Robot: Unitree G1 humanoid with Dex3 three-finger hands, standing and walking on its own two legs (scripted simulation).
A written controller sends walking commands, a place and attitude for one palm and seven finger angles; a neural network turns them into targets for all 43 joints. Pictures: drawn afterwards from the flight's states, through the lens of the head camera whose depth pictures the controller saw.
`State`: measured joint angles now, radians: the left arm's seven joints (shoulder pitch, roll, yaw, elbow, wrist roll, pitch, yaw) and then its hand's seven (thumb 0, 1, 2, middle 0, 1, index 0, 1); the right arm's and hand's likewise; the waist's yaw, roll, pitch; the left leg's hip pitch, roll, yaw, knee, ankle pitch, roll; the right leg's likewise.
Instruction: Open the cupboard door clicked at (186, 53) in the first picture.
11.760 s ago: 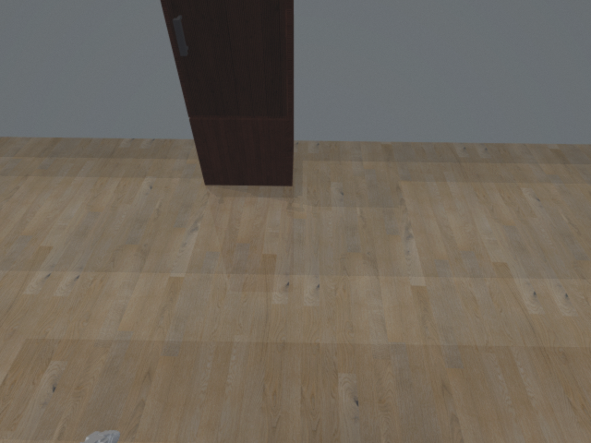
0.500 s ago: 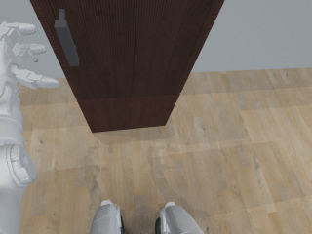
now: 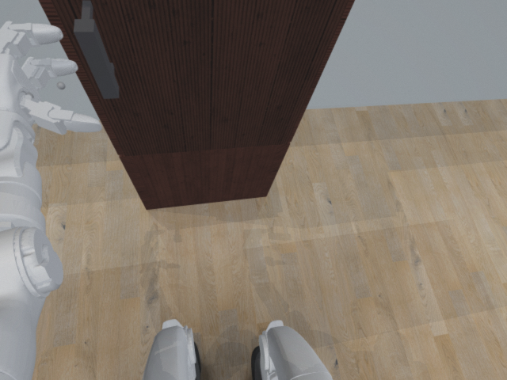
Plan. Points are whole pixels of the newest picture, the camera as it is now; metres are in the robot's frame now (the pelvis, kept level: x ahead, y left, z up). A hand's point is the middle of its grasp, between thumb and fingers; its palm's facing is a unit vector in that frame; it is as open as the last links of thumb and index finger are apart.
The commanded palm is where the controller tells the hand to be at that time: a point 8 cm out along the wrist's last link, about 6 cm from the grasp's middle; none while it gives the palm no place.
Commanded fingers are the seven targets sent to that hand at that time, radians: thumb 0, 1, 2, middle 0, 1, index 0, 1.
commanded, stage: slide the fingers in behind the handle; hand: left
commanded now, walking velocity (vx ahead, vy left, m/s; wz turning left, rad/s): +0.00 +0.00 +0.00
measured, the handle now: (99, 52) +0.59 +0.18 +0.08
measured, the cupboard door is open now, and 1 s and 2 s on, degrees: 0 0 0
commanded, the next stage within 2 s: close the thumb around the handle in 1.38 s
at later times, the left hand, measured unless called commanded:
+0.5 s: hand (88, 87) +0.53 +0.19 +0.08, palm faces +0.08 -1.00 -0.01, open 14.0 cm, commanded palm +0.51 +0.23 +0.07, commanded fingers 0.00 -0.50 0.30 -0.30 -1.20 -0.30 -1.20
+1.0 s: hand (115, 83) +0.53 +0.16 +0.08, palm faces +0.08 -1.00 -0.03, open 14.0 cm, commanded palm +0.51 +0.19 +0.07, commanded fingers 0.00 -0.50 0.30 -0.30 -1.20 -0.30 -1.20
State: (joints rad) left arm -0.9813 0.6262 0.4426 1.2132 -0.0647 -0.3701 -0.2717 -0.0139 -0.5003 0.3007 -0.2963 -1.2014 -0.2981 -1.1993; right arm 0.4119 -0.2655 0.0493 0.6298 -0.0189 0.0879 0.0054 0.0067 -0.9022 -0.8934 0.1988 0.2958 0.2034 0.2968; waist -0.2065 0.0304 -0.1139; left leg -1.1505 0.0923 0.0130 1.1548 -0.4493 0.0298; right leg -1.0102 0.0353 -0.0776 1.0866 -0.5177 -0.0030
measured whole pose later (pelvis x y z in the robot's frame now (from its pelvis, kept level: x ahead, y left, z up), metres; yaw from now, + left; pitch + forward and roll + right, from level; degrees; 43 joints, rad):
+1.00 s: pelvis +0.00 -0.01 +0.00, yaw +1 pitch +25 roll -4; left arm -0.99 0.46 0.35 1.21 -0.03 -0.42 -0.08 -0.01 -0.50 0.30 -0.29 -1.21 -0.30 -1.20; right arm 0.41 -0.25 0.03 0.64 -0.04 0.08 0.04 0.01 -0.90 -0.89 0.20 0.30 0.20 0.30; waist -0.20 0.04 -0.13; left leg -1.13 0.08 0.01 1.15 -0.45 0.01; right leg -1.00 0.03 -0.08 1.11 -0.54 -0.02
